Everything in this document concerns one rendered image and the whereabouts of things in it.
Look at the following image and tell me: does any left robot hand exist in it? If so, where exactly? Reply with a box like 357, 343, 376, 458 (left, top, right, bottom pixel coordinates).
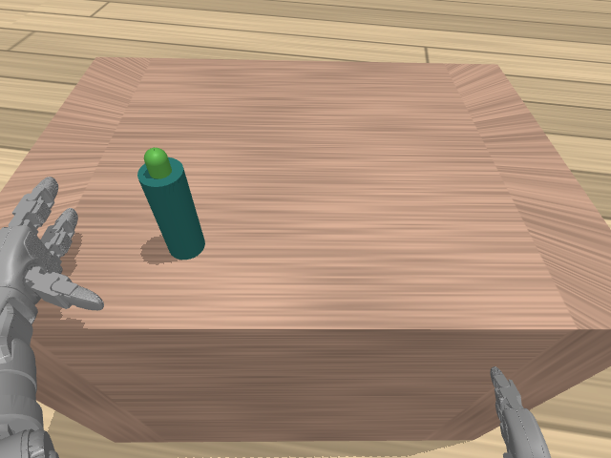
0, 177, 104, 310

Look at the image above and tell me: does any right robot hand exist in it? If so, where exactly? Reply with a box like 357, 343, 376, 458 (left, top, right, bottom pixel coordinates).
490, 366, 551, 458

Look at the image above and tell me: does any bottle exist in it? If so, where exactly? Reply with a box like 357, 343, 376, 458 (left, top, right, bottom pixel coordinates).
137, 148, 205, 260

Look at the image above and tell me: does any left robot arm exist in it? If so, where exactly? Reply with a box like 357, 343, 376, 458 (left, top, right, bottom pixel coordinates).
0, 286, 59, 458

